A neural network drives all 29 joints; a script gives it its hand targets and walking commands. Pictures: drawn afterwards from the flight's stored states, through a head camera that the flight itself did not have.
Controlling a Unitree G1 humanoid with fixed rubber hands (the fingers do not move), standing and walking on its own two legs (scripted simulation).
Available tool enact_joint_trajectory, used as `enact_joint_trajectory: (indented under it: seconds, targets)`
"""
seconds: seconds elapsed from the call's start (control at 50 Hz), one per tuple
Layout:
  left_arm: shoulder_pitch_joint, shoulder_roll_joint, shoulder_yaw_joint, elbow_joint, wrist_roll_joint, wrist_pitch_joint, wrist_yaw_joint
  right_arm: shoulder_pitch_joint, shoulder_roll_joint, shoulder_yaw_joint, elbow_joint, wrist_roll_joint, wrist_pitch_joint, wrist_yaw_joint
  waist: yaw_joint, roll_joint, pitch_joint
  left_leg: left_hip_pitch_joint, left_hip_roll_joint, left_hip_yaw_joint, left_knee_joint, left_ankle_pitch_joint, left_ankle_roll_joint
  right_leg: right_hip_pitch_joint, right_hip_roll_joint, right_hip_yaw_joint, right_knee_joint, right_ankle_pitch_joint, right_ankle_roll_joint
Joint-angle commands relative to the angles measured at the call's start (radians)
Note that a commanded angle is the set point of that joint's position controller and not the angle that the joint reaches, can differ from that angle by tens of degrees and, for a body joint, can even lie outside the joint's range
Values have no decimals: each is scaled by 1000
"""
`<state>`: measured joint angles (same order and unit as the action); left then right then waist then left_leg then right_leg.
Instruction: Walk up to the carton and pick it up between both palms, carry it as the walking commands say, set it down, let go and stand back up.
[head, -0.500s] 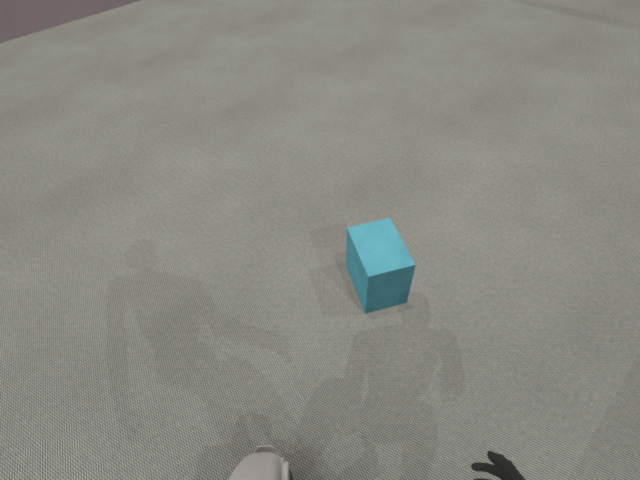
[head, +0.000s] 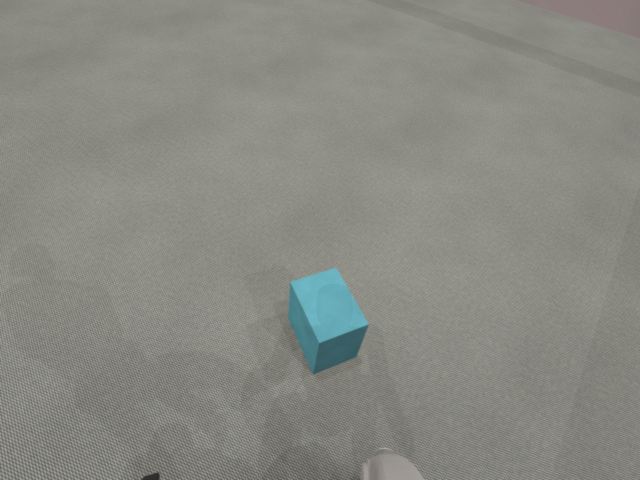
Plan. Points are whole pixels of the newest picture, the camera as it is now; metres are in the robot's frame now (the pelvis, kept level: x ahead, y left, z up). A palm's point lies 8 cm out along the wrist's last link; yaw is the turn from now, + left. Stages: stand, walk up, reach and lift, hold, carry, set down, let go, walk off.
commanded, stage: walk up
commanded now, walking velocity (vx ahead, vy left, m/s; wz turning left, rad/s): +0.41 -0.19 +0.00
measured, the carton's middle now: (324, 321) +0.70 -0.11 -0.67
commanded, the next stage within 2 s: none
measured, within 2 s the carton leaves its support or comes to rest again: neither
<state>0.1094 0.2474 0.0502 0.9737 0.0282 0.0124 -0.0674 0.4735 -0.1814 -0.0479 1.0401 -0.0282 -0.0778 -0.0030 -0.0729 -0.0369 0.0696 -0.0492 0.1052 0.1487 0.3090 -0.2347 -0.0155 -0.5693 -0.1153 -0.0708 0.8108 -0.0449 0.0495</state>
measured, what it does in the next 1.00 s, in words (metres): walks ahead: right foot, then left foot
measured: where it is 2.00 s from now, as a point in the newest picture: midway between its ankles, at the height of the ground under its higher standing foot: outside the picture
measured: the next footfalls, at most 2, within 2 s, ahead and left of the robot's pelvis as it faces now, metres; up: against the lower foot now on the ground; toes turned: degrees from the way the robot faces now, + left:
right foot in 0.16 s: +0.22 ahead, -0.18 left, +0.00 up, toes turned -9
left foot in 0.66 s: +0.30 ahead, +0.11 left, +0.00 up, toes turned +8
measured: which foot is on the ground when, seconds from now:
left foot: down 0.00-0.16, up 0.18-0.64, down 0.66-1.00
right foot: up 0.00-0.14, down 0.16-0.68, up 0.70-1.00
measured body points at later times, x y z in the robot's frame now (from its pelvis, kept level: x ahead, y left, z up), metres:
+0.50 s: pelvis +0.17 -0.06 +0.00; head +0.19 -0.09 +0.45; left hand +0.13 +0.20 -0.13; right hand +0.24 -0.30 -0.17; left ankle +0.21 +0.12 -0.69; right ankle +0.19 -0.17 -0.75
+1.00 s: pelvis +0.21 -0.02 -0.01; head +0.24 +0.03 +0.44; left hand +0.27 +0.25 -0.18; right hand +0.23 -0.30 -0.13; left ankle +0.26 +0.11 -0.75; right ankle +0.18 -0.19 -0.68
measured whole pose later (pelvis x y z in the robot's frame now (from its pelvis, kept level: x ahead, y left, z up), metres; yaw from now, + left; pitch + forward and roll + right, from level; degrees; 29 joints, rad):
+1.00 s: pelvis +0.21 -0.02 -0.01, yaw -2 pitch +0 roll -4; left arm 0.18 0.29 0.09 1.01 0.02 0.09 -0.01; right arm 0.23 -0.22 -0.05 1.03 -0.02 0.00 -0.05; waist -0.02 -0.04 0.06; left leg -0.30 0.15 0.11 0.44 -0.14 -0.01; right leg -0.44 -0.03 -0.01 0.98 -0.38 0.07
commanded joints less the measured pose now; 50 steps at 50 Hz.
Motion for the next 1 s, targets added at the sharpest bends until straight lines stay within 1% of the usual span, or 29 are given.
enact_joint_trajectory:
  seconds: [0.0, 0.04, 0.06, 0.08, 0.1, 0.12, 0.14, 0.16, 0.18, 0.2, 0.22, 0.24, 0.28, 0.3, 0.36, 0.5, 0.56, 0.6, 0.62, 0.64, 0.66, 0.68, 0.7, 0.74, 0.78, 0.8, 0.88, 0.92, 0.98]
  targets:
    - [-76, -2, -6, -60, -9, -11, -10, 21, -163, -30, -43, -7, -6, -9, 7, 218, 68, -38, 220, -101, -139, 294, 84, 16, 4, -21, -135, 19, 1]
    - [-95, 5, -1, -70, -11, -14, -10, 18, -180, -35, -44, -9, -2, -12, 8, 239, 60, -37, 230, -92, -127, 310, 79, 78, 7, -16, -192, -10, -6]
    - [-92, 9, 1, -70, -8, -21, -5, 12, -181, -35, -42, -9, -1, -12, 11, 269, 50, -43, 216, -71, -117, 290, 75, 127, 14, -22, -224, -40, -10]
    - [-74, -1, -6, -64, -3, -35, 4, -3, -148, -28, -18, -6, 7, -7, 24, 316, 26, -46, 168, -37, -95, 226, 77, 187, 26, -43, -256, -90, -14]
    - [-26, 16, 4, -49, 1, -44, 14, -4, -149, -27, -7, -7, 14, -7, 52, 266, 9, -68, 147, -19, -23, 209, 72, 275, 40, -71, -311, -74, -15]
    - [53, 46, 21, -15, 5, -56, 30, 11, -144, -21, 5, -4, 18, -6, 86, 156, -44, -95, 111, -1, 112, 239, 61, 408, 54, -97, -370, -86, -27]
    - [160, 92, 40, 22, 17, -70, 45, 42, -111, -9, 8, -6, 18, -7, 119, 44, -123, -180, 80, -4, 301, 162, 47, 571, 12, -47, -376, -101, -45]
    - [291, 187, 62, 52, 32, -84, 60, 46, -55, -1, -20, 0, 12, -10, 154, -198, -196, -353, 8, -5, 587, -225, 11, 707, -221, 234, -411, 76, -96]
    - [353, 264, 70, 49, 2, -75, 67, 81, -37, -3, -33, 6, 19, -13, 173, -340, -310, -478, -38, -88, 778, -414, -1, 772, -413, 500, -538, 99, -204]
    - [327, 232, 66, 44, -9, -81, 66, 34, -111, -20, -17, -5, 32, -18, 138, -169, -280, -485, 7, -158, 865, -374, 5, 700, -387, 476, -519, 140, -201]
    - [299, 204, 60, 37, -7, -83, 70, 26, -119, -37, 2, -1, 44, -17, 119, -57, -204, -493, 8, -190, 901, -295, 2, 623, -380, 456, -507, 233, -181]
    - [218, 140, 43, 25, -7, -84, 75, 24, -80, -31, 18, -4, 52, -12, 88, -34, -133, -468, 36, -206, 875, -210, -6, 532, -328, 347, -503, 292, -167]
    - [149, 74, 29, 15, -2, -85, 74, 10, -41, -24, 26, -6, 82, 3, 53, -107, -81, -404, 36, -180, 818, -118, -10, 387, -237, 195, -526, 229, -133]
    - [155, 71, 26, 14, 1, -87, 70, -10, -45, -24, 21, -5, 94, 9, 50, -141, -75, -393, 25, -164, 803, -85, -10, 363, -215, 161, -538, 206, -128]
    - [206, 84, 25, 19, 3, -93, 71, -100, -60, -24, -9, -3, 112, 19, 66, -145, -61, -428, 18, -141, 755, -10, -22, 349, -211, 137, -581, 120, -141]
    - [298, 107, 27, 59, 3, -82, 84, -294, -66, -12, -74, 0, 109, 38, 121, -151, 7, -447, 7, -108, 460, 31, -53, 362, -211, 125, -680, -240, -142]
    - [275, 81, 16, 90, 0, -69, 79, -346, -60, 8, -87, 18, 78, 33, 103, -238, -5, -286, -34, -37, 289, -15, -53, 327, -115, 20, -642, -235, -153]
    - [299, 84, 16, 125, -5, -55, 79, -278, -66, 10, -52, 21, 53, 20, 78, -119, -17, -159, -63, 20, 146, 61, -58, 316, -113, 23, -550, -203, -147]
    - [314, 70, 11, 135, -4, -52, 79, -223, -85, 8, -28, 18, 41, 10, 62, -61, -41, -66, -62, 18, 100, 80, -50, 297, -102, 27, -475, -177, -127]
    - [314, 30, 3, 135, -9, -50, 81, -165, -114, 13, -22, 7, 29, -6, 41, 25, -59, 9, 17, -70, 19, 202, -41, 292, -69, 11, -379, -93, -83]
    - [332, -18, -4, 136, -22, -47, 85, -143, -177, 11, -15, 0, 16, -19, 65, 169, -54, 25, 221, -247, 21, 708, -6, 261, -3, -18, -263, -210, -22]
    - [356, -9, 4, 122, -35, -27, 99, -150, -236, -6, -33, 22, 25, -18, 51, 327, -107, 28, 301, -296, 39, 933, 92, 256, 63, -17, -179, -477, -17]
    - [323, 16, 0, 126, -38, -6, 104, -163, -217, -7, -16, 24, 31, -19, 47, 299, -125, 29, 298, -302, 43, 951, 130, 252, 59, 26, -100, -525, -12]
    - [276, 16, -2, 113, -33, 19, 100, -235, -175, -1, -22, 18, 45, -30, 61, 231, -103, -28, 265, -252, 35, 766, 130, 220, 57, 65, -9, -477, -3]
    - [278, 74, 37, 109, -19, 46, 90, -215, -219, -23, -31, 23, 60, -47, 69, 171, -92, -47, 330, -313, 32, 649, 142, 126, 68, 85, 175, -451, 17]
    - [263, 84, 53, 93, -10, 62, 78, -193, -245, -34, -26, 27, 69, -60, 75, 138, -102, -71, 354, -326, 39, 596, 131, 91, 62, 121, 252, -441, 23]
    - [209, 36, 45, 45, -5, 72, 62, -229, -175, -28, -41, 20, 65, -55, 79, 251, -95, -163, 267, -215, -18, 356, 125, 79, 68, 98, 324, -320, 31]
    - [164, 35, 37, 26, -8, 73, 57, -220, -180, -29, -39, 14, 68, -50, 70, 264, -83, -157, 245, -202, -35, 276, 125, 77, 69, 77, 238, -312, 28]
    - [104, 36, 26, 5, -11, 73, 53, -188, -214, -38, -34, 5, 76, -44, 40, 281, -77, -143, 246, -220, -43, 199, 153, 98, 77, 45, 92, -351, 15]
